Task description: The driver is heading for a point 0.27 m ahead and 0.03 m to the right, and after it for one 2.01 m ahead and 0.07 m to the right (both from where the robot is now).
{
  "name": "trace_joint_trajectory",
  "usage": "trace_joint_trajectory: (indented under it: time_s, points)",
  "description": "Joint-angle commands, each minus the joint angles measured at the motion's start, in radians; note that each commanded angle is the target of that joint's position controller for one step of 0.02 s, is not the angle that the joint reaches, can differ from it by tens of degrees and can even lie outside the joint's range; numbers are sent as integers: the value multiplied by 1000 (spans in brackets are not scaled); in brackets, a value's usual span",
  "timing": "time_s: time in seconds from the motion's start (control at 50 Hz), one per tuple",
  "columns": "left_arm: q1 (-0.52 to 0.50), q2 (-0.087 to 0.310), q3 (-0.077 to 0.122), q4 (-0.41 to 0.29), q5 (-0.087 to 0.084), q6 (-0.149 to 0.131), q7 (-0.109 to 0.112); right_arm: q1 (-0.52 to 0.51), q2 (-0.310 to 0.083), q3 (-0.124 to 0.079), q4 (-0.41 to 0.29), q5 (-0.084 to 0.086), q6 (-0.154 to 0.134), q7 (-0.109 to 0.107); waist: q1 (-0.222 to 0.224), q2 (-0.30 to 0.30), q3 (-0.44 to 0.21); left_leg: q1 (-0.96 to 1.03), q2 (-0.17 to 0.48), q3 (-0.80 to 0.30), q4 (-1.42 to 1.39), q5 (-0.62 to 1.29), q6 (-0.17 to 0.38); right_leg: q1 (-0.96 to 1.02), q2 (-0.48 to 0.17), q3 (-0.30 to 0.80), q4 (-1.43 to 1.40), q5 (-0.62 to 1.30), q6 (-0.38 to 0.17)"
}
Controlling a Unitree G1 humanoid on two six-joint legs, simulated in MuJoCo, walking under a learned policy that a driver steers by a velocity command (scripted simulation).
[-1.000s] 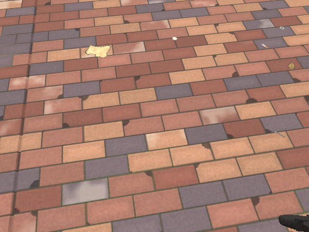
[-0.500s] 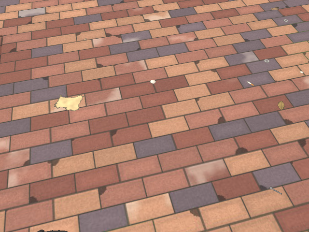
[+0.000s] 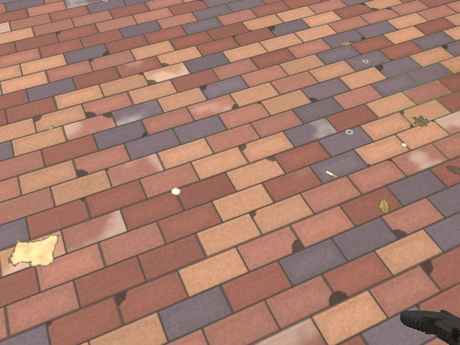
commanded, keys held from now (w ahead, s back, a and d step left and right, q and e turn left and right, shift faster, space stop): w+e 0.40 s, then w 0.04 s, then w+q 0.56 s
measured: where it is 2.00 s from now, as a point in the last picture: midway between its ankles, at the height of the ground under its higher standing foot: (292, 233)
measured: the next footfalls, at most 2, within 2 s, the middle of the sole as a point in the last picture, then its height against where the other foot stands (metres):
right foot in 0.46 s outside the picture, level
left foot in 1.02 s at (269, 271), level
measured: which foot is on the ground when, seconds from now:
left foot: down 0.00-0.48, up 0.50-1.00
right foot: up 0.00-0.44, down 0.46-1.00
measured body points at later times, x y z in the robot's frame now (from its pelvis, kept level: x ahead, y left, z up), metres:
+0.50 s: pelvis +0.25 -0.07 -0.01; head +0.29 -0.09 +0.44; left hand +0.55 +0.10 -0.08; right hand +0.19 -0.36 -0.14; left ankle +0.10 +0.12 -0.68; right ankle +0.33 -0.18 -0.73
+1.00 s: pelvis +0.53 -0.12 -0.01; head +0.56 -0.12 +0.44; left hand +0.60 +0.16 -0.13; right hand +0.69 -0.38 -0.10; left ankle +0.68 -0.04 -0.72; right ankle +0.33 -0.18 -0.72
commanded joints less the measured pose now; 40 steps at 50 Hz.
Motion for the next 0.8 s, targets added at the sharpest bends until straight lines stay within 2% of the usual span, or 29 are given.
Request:
trace_joint_trajectory:
  time_s: [0.02, 0.04, 0.06, 0.08, 0.12, 0.18, 0.22, 0.28, 0.32, 0.36, 0.4, 0.42, 0.44, 0.46, 0.48, 0.5, 0.52, 0.54, 0.56, 0.58, 0.6, 0.62, 0.66, 0.72, 0.8]
  points:
    - [-23, 153, 24, -100, -7, -19, 0, 236, -134, -57, -8, 10, 11, -8, -148, 156, -108, 603, 411, -559, -222, -349, 177, -588, -105, -45, 420, 58, 33]
    - [-68, 137, 25, -108, 1, -16, 0, 197, -123, -49, -8, 1, 14, -8, -132, 92, -49, 497, 367, -441, -242, -212, 160, -558, -135, -69, 405, 127, 43]
    - [-98, 125, 27, -121, 9, -16, -4, 173, -104, -44, 2, -2, 17, -8, -118, 93, -3, 427, 334, -359, -264, -111, 158, -548, -160, -74, 365, 170, 49]
    - [-94, 106, 27, -127, 3, -13, -11, 163, -97, -40, 10, -9, 15, -10, -99, 124, 8, 374, 309, -286, -288, -54, 149, -509, -183, -82, 345, 196, 50]
    - [-97, 66, 20, -136, -4, -4, -18, 160, -95, -42, 28, -2, 8, -9, -89, 146, 15, 333, 293, -195, -328, 13, 162, -497, -199, -111, 312, 217, 58]
    - [-154, 43, 12, -166, 5, 0, -22, 167, -134, -56, 58, 0, 4, -10, -91, 113, 31, 336, 310, -104, -363, 123, 187, -544, -216, -118, 212, 296, 77]
    - [-184, 38, 8, -172, 4, -4, -31, 163, -151, -60, 72, -1, 9, -12, -97, 99, 29, 355, 300, -28, -364, 188, 178, -538, -217, -131, 112, 396, 77]
    - [-277, 22, -1, -193, 5, -17, -50, 181, -173, -63, 96, 6, 19, -16, -131, 86, 48, 365, 282, 73, -361, 224, 152, -486, -201, -181, -60, 533, 61]
    - [-334, 18, -4, -216, 3, -18, -62, 212, -190, -67, 116, 14, 27, -17, -149, 83, 62, 402, 295, 106, -354, 233, 139, -469, -190, -210, -135, 544, 44]
    - [-369, 29, -1, -239, 1, -16, -71, 230, -208, -73, 132, 25, 38, -17, -148, 89, 74, 460, 318, 131, -327, 291, 123, -463, -178, -231, -183, 492, 18]
    - [-352, 56, 13, -250, 6, -12, -76, 227, -235, -81, 137, 34, 50, -21, -116, 110, 48, 504, 326, 170, -232, 551, 102, -387, -131, -278, -212, 392, -22]
    - [-304, 74, 25, -245, 12, -8, -74, 234, -248, -85, 141, 40, 56, -24, -82, 124, 7, 506, 325, 184, -139, 718, 94, -293, -92, -303, -219, 341, -46]
    - [-176, 108, 47, -215, 12, -5, -68, 228, -249, -83, 143, 43, 62, -26, -1, 109, -61, 467, 305, 210, 27, 798, 75, -110, -52, -317, -275, 371, -79]
    - [-11, 155, 74, -168, 10, 1, -51, 251, -212, -65, 148, 32, 58, -28, 77, 66, -146, 293, 273, 220, 246, 670, 47, 185, -62, -254, -305, 430, -116]
    - [52, 267, 90, -151, 10, -1, -33, 339, -83, -17, 106, -12, 43, -12, 18, -195, -259, -145, 137, 219, 640, -122, -14, 579, -353, 223, -328, 367, -259]
    - [80, 228, 72, -174, 9, -12, -36, 340, -113, -13, 127, 8, 17, 0, 44, -164, -452, -247, 52, 1, 830, -476, -15, 635, -499, 593, -492, 248, -352]
    - [40, 172, 51, -161, 22, -24, -44, 221, -195, -40, 103, 57, 10, 8, 70, -68, -310, -329, 105, -44, 869, -407, -2, 530, -468, 430, -518, 258, -289]
    - [-17, 152, 43, -152, 22, -31, -44, 162, -178, -33, 83, 65, 5, 7, 40, -53, -175, -335, 147, -27, 809, -325, 9, 367, -426, 269, -529, 324, -248]
    - [-81, 119, 33, -144, 24, -38, -44, 149, -165, -32, 93, 45, 9, 0, -1, -14, -101, -298, 185, -24, 735, -253, 6, 231, -382, 159, -548, 395, -213]
    - [-125, 85, 22, -144, 32, -47, -45, 176, -165, -38, 107, 36, 22, -3, -41, -38, -65, -233, 211, -34, 687, -197, 1, 132, -346, 76, -581, 464, -194]
    - [-148, 74, 20, -142, 36, -55, -45, 217, -153, -37, 125, 36, 39, -2, -66, -58, -59, -172, 219, -41, 674, -156, -6, 69, -333, 29, -621, 476, -189]
    - [-156, 70, 21, -132, 36, -67, -46, 243, -133, -35, 140, 36, 53, -4, -79, -53, -55, -150, 216, -41, 662, -131, -16, 39, -329, -10, -652, 502, -194]
    - [-158, 76, 24, -106, 42, -86, -42, 229, -111, -35, 143, 37, 73, -11, -87, -33, -14, -181, 206, -61, 613, -64, -33, 8, -323, -100, -695, 551, -186]
    - [-132, 76, 26, -70, 49, -91, -28, 161, -95, -35, 125, 31, 71, -11, -67, -22, 26, -262, 183, -91, 464, 94, -46, 54, -306, -201, -715, 601, -157]
    - [-121, 95, 30, -41, 42, -88, -15, 63, -62, -23, 98, 27, 60, 11, -28, -13, 62, -239, 159, -27, 236, 265, -33, 97, -301, -303, -743, 601, -120]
